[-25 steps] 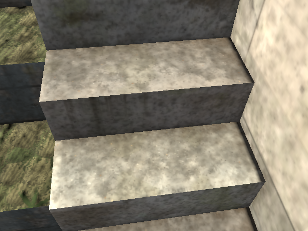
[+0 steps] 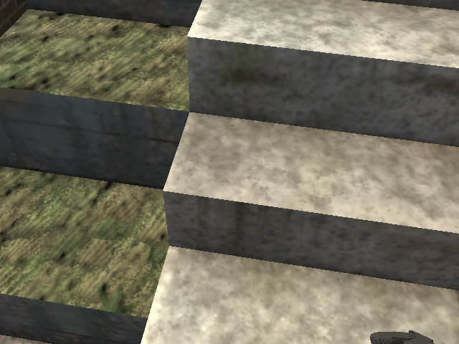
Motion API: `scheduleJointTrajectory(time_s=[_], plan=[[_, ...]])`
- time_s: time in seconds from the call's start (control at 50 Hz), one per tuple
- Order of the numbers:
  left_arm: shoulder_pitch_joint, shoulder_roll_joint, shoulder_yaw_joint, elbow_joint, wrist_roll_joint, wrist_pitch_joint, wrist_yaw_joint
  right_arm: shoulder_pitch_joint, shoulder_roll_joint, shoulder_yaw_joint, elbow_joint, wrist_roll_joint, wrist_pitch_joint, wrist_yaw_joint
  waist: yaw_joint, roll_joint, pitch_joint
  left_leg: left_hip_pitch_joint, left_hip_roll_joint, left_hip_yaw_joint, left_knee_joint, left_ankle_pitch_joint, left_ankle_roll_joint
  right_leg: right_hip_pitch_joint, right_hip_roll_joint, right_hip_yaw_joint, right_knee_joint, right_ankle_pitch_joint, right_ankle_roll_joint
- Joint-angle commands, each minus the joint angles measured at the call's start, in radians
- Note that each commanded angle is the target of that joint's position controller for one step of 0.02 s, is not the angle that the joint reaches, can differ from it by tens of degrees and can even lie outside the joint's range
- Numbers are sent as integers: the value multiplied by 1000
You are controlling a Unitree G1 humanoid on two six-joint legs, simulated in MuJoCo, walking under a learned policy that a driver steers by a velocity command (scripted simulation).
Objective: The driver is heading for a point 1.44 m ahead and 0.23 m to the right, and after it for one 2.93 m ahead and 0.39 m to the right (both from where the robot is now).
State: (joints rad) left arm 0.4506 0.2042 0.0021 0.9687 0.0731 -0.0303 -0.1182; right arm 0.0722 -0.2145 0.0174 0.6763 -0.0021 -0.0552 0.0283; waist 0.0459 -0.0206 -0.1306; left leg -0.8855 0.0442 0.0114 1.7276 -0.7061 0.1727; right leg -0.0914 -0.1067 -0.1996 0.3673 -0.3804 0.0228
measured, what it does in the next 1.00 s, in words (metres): climbs, turning right: right foot 0.20 m higher, then left foot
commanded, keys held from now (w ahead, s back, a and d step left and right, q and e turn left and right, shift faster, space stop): w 0.06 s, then w+e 0.62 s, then w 0.32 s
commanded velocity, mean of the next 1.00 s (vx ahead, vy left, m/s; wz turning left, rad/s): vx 0.49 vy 0.00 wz -0.20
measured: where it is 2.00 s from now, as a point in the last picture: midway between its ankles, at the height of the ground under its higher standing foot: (354, 71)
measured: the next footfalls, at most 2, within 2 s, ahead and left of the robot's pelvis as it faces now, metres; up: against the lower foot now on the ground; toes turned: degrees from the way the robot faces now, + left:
right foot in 0.38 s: +0.08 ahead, -0.04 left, +0.20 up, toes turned -22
left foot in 0.68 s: +0.22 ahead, +0.12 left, +0.20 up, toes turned -28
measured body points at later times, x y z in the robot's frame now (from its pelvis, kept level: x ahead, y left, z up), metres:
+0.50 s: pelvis +0.16 +0.03 +0.12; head +0.19 +0.09 +0.57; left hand +0.45 +0.12 +0.03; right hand -0.03 -0.18 +0.02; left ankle +0.03 +0.18 -0.43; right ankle +0.05 -0.03 -0.53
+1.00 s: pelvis +0.32 +0.01 +0.23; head +0.37 +0.05 +0.68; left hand +0.60 +0.05 +0.14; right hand +0.09 -0.10 +0.12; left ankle +0.19 +0.13 -0.52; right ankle +0.39 -0.14 -0.30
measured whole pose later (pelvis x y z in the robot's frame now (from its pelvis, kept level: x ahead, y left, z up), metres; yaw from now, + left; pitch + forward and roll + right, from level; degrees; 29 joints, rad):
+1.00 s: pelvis +0.32 +0.01 +0.23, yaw -23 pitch +5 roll -9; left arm -0.03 0.10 -0.08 0.60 -0.07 0.13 -0.06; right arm 0.63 -0.11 0.05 1.18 -0.06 -0.09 0.11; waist -0.02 0.02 -0.05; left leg 0.08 0.08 -0.03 0.18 -0.16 0.14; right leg -1.13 0.13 -0.14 1.57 -0.39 -0.09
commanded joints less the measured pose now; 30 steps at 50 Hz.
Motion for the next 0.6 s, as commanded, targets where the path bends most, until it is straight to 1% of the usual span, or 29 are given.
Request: scheduleJointTrajectory(time_s=[0.02,0.04,0.06,0.08,0.1,0.12,0.14,0.16,0.18,0.2,0.22,0.24,0.26,0.28,0.3,0.32,0.36,0.38,0.4,0.42,0.44,0.46,0.48,0.5,0.52,0.54,0.56,0.58,0.6], plan=[[-248,199,30,-38,-5,-53,-25,-137,-125,-21,-136,-28,-13,30,-201,14,-9,284,-19,79,-692,5,39,-18,-88,20,20,999,-220],[-300,213,24,-58,55,-51,-42,251,-129,-31,64,-12,-20,48,-343,4,-111,825,-13,45,-1118,645,-43,-147,-71,9,280,1094,-201],[-408,281,46,-102,84,-15,-31,576,-122,-49,257,-8,-21,38,-431,-33,28,1067,-27,32,-1546,867,-126,-276,-57,34,467,983,-173],[-303,248,56,-58,127,41,-31,635,-107,-46,351,-9,-4,24,-363,65,142,1236,44,-73,-1709,1131,-118,-482,-7,63,770,245,-134],[55,108,55,-25,39,42,-79,649,-328,-83,431,-45,-19,13,-118,285,112,1394,226,-196,-1299,2329,6,-828,132,87,1347,-208,-91],[244,72,60,-72,-44,-2,-90,874,-559,-149,476,-9,-38,40,-151,502,-188,1537,505,-403,-1102,3067,288,-865,280,348,1853,-240,-49],[20,130,94,-162,-149,-40,-61,891,-509,-136,538,-82,-45,111,-209,346,-6,1398,530,-298,-1079,2950,248,-1175,394,378,2435,-271,-42],[-180,93,81,-246,-147,-64,-49,855,-463,-132,563,-85,-38,132,-244,358,103,1366,497,-217,-1070,2413,134,-1491,370,365,2628,-292,-122],[-454,17,51,-329,-181,-83,100,548,-85,-49,412,-67,-44,52,-155,-18,-33,1330,302,-139,-1120,1653,-26,-1457,284,185,2455,-215,-136],[-511,-88,6,-402,-148,-68,148,445,-63,-32,407,-76,-49,20,-97,65,86,1216,306,-97,-1154,1557,-65,-1522,281,155,2459,-202,-127],[-580,-7,-6,-473,-65,-95,41,590,-294,-10,384,-115,9,78,-164,265,198,1189,379,-313,-1107,2785,-2,-1525,375,264,2566,-327,-147],[-756,-26,4,-452,-77,-54,113,757,-17,-13,477,-54,-62,-28,-216,-65,78,1404,213,-170,-1130,2160,-182,-1477,277,140,2124,-263,-117],[-543,-64,-15,-421,-101,-1,105,668,-114,-28,461,-41,-99,-69,-134,21,10,1355,278,-225,-1170,1939,-218,-1311,200,139,1931,-139,-65],[-420,-59,-17,-371,-126,41,108,535,-160,-43,420,-27,-137,-90,-49,60,-3,1191,308,-251,-1276,1676,-203,-1112,170,168,1860,-59,-49],[-388,-27,-22,-368,-93,70,100,426,-145,-39,393,-13,-167,-88,10,35,10,1025,261,-204,-1344,1628,-242,-865,163,195,1660,7,-51],[-418,-7,-24,-368,-86,83,94,405,-177,-44,364,-5,-177,-76,-12,71,92,863,208,-143,-1419,1566,-237,-714,183,128,1445,-7,-50],[-515,40,-45,-447,-36,85,109,450,-215,-48,368,-30,-163,-49,-19,225,214,662,105,-36,-1458,2045,-226,-404,208,49,963,-84,-101],[-601,91,-34,-470,-32,100,129,525,-244,-56,396,-7,-155,-48,-64,309,252,703,148,-152,-1471,2366,-204,-393,252,6,688,-312,-99],[-545,125,-12,-466,-17,96,144,578,-243,-56,410,-10,-146,-42,-31,353,199,772,139,-194,-1370,2516,-204,-277,265,27,567,-174,-100],[-381,162,10,-409,0,73,137,521,-257,-67,377,8,-130,-39,41,298,111,778,68,-160,-1158,2513,-256,-84,247,85,339,-7,-130],[45,116,-11,-217,-39,163,5,247,-198,-26,273,-216,-37,82,225,-197,165,140,-73,-87,-332,1563,-80,488,69,334,51,1291,-338],[155,75,2,-108,-39,174,-32,303,-219,-75,243,-134,-34,92,166,-176,-22,-38,-198,-150,267,411,-103,428,-153,493,155,1337,-405],[177,115,25,-79,-13,180,-30,407,-101,-28,198,-58,-47,118,173,-34,-114,-213,-239,-300,593,310,-34,372,-243,644,457,1502,-579],[30,88,19,-70,27,132,-16,329,-25,-16,123,-7,-50,80,93,51,49,-449,-211,-394,612,163,-19,323,-241,629,402,1081,-511],[-66,8,-17,-13,85,113,-12,218,11,2,35,-29,-16,48,32,130,50,-526,-215,-436,481,96,51,278,-227,529,348,941,-437],[-201,-12,-42,6,100,44,-45,68,-32,-1,-139,-62,13,9,-159,227,105,-330,-170,-312,98,87,116,-5,-90,314,239,593,-295],[-536,10,-35,-50,52,-10,-76,79,-2,7,-239,-71,60,-28,-384,187,133,-6,-98,-160,-298,-75,48,-366,24,87,143,367,-184],[-918,0,-30,-210,-23,-21,-70,313,-9,-15,-158,-64,101,-3,-585,29,50,507,-137,-69,-373,56,-113,-764,141,-51,102,382,-63],[-1019,61,21,-292,-29,-13,-31,589,-69,-23,25,-39,114,37,-631,8,-36,726,-213,45,-461,378,-207,-814,166,-67,181,503,-78]])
